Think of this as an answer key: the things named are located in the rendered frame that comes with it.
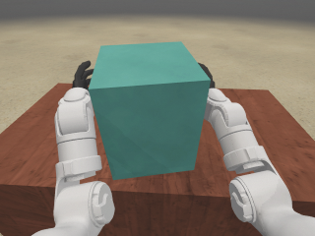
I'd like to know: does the carton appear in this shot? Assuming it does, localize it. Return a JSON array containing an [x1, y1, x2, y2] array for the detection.
[[88, 41, 211, 180]]

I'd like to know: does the robot left forearm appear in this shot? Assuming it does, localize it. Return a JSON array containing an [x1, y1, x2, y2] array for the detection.
[[53, 88, 102, 222]]

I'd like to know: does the robot left hand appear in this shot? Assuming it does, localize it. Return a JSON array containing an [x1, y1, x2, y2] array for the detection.
[[72, 60, 94, 91]]

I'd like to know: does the robot right upper arm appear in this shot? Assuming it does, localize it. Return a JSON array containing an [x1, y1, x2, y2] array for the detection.
[[228, 170, 315, 236]]

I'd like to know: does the pedestal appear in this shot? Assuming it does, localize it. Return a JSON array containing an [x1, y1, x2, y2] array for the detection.
[[0, 83, 315, 236]]

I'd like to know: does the robot right hand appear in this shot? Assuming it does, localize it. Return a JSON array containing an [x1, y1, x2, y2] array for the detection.
[[198, 62, 216, 89]]

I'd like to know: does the robot right forearm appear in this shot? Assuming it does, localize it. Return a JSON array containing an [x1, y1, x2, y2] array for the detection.
[[204, 88, 292, 206]]

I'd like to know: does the robot left upper arm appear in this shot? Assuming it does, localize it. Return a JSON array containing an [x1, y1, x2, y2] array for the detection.
[[32, 181, 115, 236]]

